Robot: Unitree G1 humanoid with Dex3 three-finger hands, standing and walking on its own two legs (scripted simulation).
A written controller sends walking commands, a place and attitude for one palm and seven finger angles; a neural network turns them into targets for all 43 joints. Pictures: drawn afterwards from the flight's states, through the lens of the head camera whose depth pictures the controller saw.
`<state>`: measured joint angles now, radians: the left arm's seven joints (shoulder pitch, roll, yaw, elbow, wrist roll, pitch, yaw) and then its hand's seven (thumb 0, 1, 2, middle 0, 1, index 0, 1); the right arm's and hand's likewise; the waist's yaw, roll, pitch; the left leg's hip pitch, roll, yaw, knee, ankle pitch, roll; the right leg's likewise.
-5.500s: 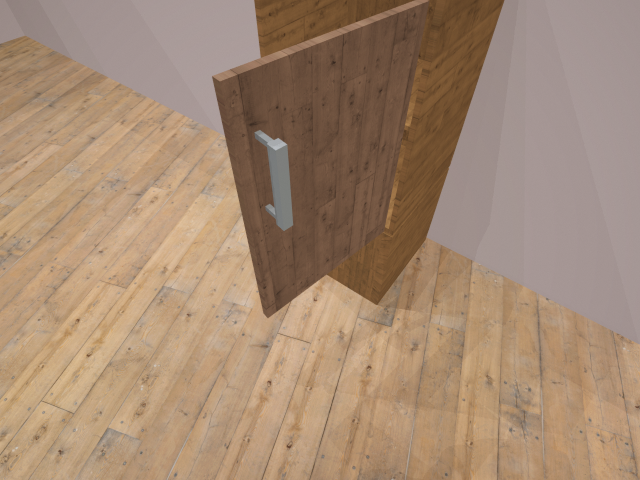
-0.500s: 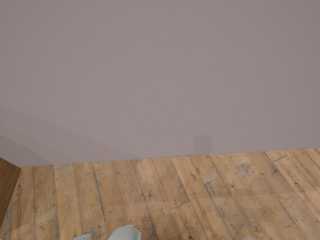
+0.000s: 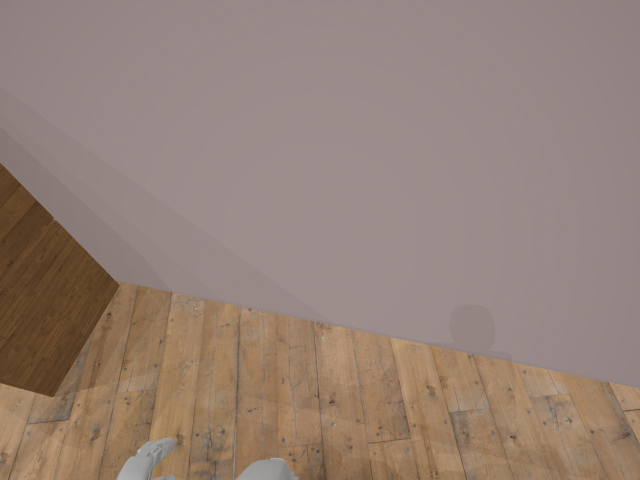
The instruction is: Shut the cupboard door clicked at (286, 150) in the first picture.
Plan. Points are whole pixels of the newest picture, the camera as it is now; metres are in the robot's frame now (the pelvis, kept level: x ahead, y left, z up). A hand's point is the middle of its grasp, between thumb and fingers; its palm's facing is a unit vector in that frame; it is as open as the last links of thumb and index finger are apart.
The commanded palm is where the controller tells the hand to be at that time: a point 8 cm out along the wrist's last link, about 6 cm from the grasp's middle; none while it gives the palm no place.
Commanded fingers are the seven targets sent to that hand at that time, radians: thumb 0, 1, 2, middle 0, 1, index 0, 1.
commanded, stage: turn to face it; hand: left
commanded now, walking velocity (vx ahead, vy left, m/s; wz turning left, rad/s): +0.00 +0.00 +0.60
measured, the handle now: out of the picture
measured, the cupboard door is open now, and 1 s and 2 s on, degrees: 79 79 79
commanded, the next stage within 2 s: take the last steps up to it in 1.74 s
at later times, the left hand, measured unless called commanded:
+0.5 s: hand out of the picture +0.02 +0.24 -0.16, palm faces +0.33 -0.90 -0.27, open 7.4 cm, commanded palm none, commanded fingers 0.00 0.90 0.90 -0.20 -0.30 -0.20 -0.30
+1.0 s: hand out of the picture -0.06 +0.19 -0.18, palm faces +0.62 -0.75 -0.22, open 7.4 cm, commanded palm none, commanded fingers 0.00 0.90 0.90 -0.20 -0.30 -0.20 -0.30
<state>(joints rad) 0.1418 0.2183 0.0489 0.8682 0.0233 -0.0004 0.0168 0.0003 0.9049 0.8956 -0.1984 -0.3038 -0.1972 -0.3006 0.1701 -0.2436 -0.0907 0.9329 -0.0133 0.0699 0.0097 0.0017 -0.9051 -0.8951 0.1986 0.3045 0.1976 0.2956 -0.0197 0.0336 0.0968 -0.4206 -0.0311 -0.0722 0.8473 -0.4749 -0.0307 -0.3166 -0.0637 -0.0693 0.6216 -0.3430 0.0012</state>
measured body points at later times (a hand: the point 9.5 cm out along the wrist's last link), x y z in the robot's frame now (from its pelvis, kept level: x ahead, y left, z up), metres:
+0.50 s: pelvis +0.01 +0.00 +0.01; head +0.06 +0.03 +0.45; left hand +0.01 +0.28 -0.14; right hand +0.18 -0.21 -0.13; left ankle -0.01 +0.12 -0.73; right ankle +0.04 -0.14 -0.68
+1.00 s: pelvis +0.02 -0.01 -0.01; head +0.05 +0.04 +0.44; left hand -0.10 +0.23 -0.16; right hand +0.26 -0.15 -0.13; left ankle -0.04 +0.09 -0.73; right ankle +0.06 -0.14 -0.69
